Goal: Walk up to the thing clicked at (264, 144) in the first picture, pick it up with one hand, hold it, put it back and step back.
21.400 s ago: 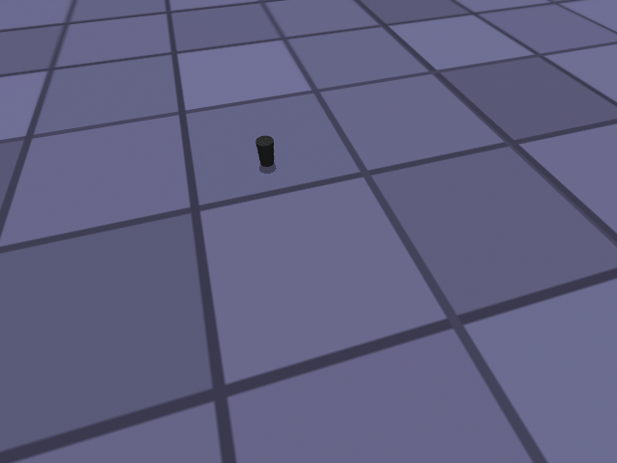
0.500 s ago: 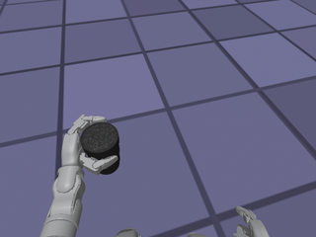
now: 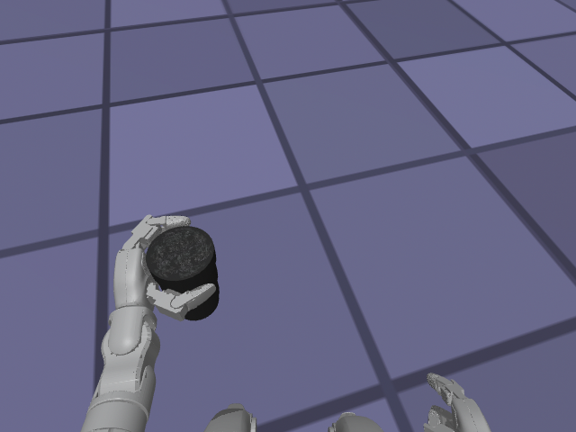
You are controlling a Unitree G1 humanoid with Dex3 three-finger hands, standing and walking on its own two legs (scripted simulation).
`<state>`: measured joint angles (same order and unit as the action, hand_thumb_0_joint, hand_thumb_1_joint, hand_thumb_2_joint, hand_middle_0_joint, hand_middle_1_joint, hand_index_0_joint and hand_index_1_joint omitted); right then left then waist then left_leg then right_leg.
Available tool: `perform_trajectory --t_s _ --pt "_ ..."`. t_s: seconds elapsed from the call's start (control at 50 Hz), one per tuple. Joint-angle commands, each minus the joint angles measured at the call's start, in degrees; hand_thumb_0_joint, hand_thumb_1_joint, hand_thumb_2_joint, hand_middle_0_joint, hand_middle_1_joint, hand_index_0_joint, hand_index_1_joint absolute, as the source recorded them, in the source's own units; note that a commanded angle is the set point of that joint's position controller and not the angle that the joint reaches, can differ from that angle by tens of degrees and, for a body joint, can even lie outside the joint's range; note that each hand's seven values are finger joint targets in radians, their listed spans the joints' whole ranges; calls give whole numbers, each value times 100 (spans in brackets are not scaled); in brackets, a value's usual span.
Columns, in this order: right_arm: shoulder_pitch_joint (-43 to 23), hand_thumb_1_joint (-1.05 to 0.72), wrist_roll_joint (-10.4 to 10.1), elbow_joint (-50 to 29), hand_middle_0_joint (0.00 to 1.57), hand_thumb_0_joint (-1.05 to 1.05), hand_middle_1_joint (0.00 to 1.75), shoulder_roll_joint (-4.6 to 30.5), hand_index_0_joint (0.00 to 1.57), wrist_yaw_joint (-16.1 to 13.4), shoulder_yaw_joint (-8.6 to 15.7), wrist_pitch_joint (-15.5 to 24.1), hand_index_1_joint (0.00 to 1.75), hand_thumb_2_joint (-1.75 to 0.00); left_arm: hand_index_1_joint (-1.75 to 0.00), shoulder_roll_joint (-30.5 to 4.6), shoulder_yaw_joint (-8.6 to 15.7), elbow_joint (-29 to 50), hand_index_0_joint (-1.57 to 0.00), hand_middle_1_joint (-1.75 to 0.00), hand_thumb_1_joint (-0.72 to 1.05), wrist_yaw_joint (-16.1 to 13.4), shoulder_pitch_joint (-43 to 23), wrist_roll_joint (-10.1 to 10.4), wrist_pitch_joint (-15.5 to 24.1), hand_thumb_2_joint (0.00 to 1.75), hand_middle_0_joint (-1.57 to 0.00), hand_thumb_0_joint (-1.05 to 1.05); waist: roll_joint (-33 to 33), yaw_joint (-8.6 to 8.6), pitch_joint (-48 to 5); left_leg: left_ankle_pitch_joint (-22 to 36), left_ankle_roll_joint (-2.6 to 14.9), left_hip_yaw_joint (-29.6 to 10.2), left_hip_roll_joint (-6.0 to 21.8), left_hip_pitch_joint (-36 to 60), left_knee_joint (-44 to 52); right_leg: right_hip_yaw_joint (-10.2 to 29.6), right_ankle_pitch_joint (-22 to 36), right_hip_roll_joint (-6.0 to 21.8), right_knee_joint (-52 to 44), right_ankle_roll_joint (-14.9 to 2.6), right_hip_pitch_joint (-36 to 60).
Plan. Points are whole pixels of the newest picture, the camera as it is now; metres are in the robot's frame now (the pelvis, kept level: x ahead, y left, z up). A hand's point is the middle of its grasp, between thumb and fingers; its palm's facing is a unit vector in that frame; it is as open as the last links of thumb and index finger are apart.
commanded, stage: crouch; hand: left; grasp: from the side
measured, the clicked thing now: (189, 278) +0.33 +0.16 -0.01
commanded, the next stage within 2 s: lower in 1.62 s
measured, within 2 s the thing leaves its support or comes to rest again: neither
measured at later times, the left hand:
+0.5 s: hand (199, 304) +0.37 +0.19 -0.20, palm faces +0.15 -0.99 -0.02, open 11.7 cm
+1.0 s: hand (208, 329) +0.38 +0.21 -0.41, palm faces +0.19 -0.98 -0.02, open 11.7 cm
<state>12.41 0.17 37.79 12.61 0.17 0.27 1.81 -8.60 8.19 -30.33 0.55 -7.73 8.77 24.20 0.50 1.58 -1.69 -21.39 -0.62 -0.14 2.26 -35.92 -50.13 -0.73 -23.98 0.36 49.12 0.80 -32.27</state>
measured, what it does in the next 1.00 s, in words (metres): lowers itself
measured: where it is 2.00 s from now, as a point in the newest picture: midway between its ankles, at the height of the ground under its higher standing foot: outside the picture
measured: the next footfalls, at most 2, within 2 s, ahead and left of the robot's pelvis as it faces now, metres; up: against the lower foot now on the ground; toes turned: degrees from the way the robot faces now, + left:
none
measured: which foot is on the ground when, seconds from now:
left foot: down 0.00-1.00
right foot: down 0.00-1.00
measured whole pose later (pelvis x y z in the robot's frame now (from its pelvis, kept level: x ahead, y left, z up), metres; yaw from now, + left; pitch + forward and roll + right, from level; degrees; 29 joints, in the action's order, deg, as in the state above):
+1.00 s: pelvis -0.07 -0.01 -0.36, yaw -6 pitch +31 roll -5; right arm 3.6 7.5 43.3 14.8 5.2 -2.9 -0.1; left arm -23.4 28.5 -63.5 8.3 -36.4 6.2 46.6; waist -2.3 6.7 -4.9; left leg -37.0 -2.0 -7.1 3.3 -123.6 -129.3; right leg -3.6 -41.2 -2.3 128.5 0.3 -118.5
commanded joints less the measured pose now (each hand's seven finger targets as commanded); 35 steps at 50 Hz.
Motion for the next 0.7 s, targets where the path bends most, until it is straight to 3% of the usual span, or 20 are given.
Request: perform_trajectory --t_s 0.0,0.02,0.04,0.08,0.12,0.14,0.24,0.32,0.34,0.36,0.38,0.4,0.44,0.46,0.5,0.52,0.6,0.62,0.64,0.68 --pt "-106 -89 79 -560 20 0 30 764 20 16 363 225 30 -91 -132 -834 378 1174 -120 -132 6 -74 -1976 -48 902 118 -119 0 -80 88 -1514 785 119 -22 -126 479 177 -66 1189 -86 -265 -129 -277" --pt "-120 -90 90 -517 20 0 30 793 20 29 387 243 30 -91 -130 -808 413 915 -118 -130 3 -40 -1914 -49 1009 116 -117 0 -86 116 -1581 680 131 -18 -132 384 25 -43 1094 -70 -150 -123 -453" --pt "-82 -90 133 -500 20 0 30 794 20 58 388 256 30 -91 -130 -612 276 497 -118 -130 3 -2 -1895 -60 1098 115 -117 0 -198 203 -1622 631 145 -84 -110 188 -138 -85 1019 -110 28 -132 -700" --pt "-82 -90 161 -444 20 0 30 824 20 84 431 284 30 -91 -132 -909 536 518 -118 -131 2 32 -2286 -74 1404 117 -117 0 93 202 -1933 412 128 -103 -122 -74 -502 -68 776 -102 383 -169 -1230" --pt "-61 -90 197 -448 20 0 30 862 20 125 420 296 30 -91 -132 -846 493 4 -119 -131 2 138 -2255 -73 1628 116 -118 0 96 262 -2133 277 118 -176 -130 -526 -957 -124 580 -136 855 -190 -1767" --pt "-37 -91 213 -418 20 0 30 892 20 145 434 310 30 -91 -133 -1083 669 232 -120 -133 0 147 -2513 -59 1796 116 -119 0 229 194 -2392 130 110 -197 -143 -757 -1201 -107 427 -136 1083 -212 -2014" --pt "-128 -90 263 -418 20 0 30 1001 20 210 394 319 30 -91 -131 -1122 669 -531 -119 -130 3 326 -2785 20 2242 115 -118 0 432 220 -3019 -191 101 -302 -124 -1810 -2230 -58 -7 -174 2094 -250 -3218" --pt "-132 -90 305 -397 20 0 30 1158 20 262 399 243 30 -91 -132 -1384 926 -837 -120 -131 5 448 -2772 24 2400 118 -120 0 566 44 -3682 321 95 -395 -93 -2128 -2907 -188 205 -226 2980 -299 -4021" --pt "-132 -90 317 -411 20 0 30 1167 20 284 376 217 30 -91 -132 -1272 833 -948 -120 -131 4 494 -2789 23 2404 119 -120 0 552 122 -3820 491 102 -425 -89 -2258 -3100 -228 317 -234 3183 -303 -4209" --pt "-85 -90 336 -370 20 0 30 1205 20 301 405 202 30 -91 -133 -1500 1035 -582 -121 -131 5 490 -3028 52 2472 119 -120 0 690 20 -4061 649 94 -422 -81 -2245 -3244 -232 415 -251 3357 -312 -4306" --pt "-102 -91 345 -348 20 0 30 1240 20 310 399 178 30 -91 -134 -1521 1095 -810 -121 -132 3 507 -3032 76 2457 120 -121 0 694 26 -4149 718 94 -456 -66 -2291 -3383 -261 417 -258 3549 -318 -4501" --pt "-29 -91 369 -322 20 0 30 1201 20 325 396 154 30 -91 -134 -1522 1076 -489 -121 -132 5 487 -3352 72 2503 122 -121 0 771 69 -4350 845 101 -434 -67 -2425 -3574 -237 553 -270 3670 -315 -4608" --pt "14 -92 391 -249 20 0 30 1213 20 346 393 113 30 -92 -134 -1538 1244 -733 -119 -132 5 491 -3285 111 2498 122 -119 0 553 119 -4385 741 137 -438 -65 -2844 -3866 -220 564 -274 3862 -285 -4668" --pt "-47 -92 396 -228 20 0 30 1179 20 360 369 103 30 -92 -134 -1481 1180 -895 -119 -132 7 494 -3227 116 2491 123 -119 0 417 135 -4258 520 153 -415 -74 -3150 -3995 -176 407 -290 3918 -271 -4755" --pt "-33 -92 422 -157 20 0 30 1200 20 384 367 83 30 -92 -135 -1536 1242 -1005 -118 -133 6 518 -3425 84 2535 125 -118 0 286 228 -4378 337 179 -432 -58 -3467 -4304 -168 269 -296 4136 -260 -5001" --pt "-66 -92 438 -157 20 0 30 1181 20 385 362 75 30 -92 -135 -1725 1409 -970 -118 -133 8 501 -3578 64 2574 125 -118 0 281 197 -4398 157 181 -389 -67 -3793 -4464 -122 138 -291 4228 -250 -5022" --pt "-134 -92 523 -24 20 0 30 1165 20 424 312 52 30 -92 -136 -1765 1469 -1389 -118 -135 7 533 -3893 -14 2670 127 -118 0 141 308 -4431 -199 201 -347 -27 -4484 -5081 -74 -162 -288 4641 -214 -5408" --pt "-111 -92 545 0 20 0 30 1160 20 429 284 45 30 -91 -137 -1881 1501 -1444 -119 -136 8 548 -4018 -63 2710 127 -118 0 229 309 -4418 -262 181 -339 -30 -4635 -5177 -86 -243 -293 4774 -228 -5529" --pt "-146 -92 564 26 20 0 30 1174 20 428 268 29 30 -92 -137 -2167 1729 -1482 -119 -135 8 548 -4064 -83 2740 127 -118 0 262 231 -4413 -402 171 -323 -28 -4816 -5301 -62 -391 -298 4876 -230 -5610" --pt "-175 -92 609 87 20 0 30 1189 20 446 234 19 30 -91 -138 -2287 1749 -1628 -120 -137 9 597 -4329 -168 2800 128 -119 0 406 285 -4476 -462 156 -335 -9 -4914 -5530 -151 -446 -326 5196 -258 -5936"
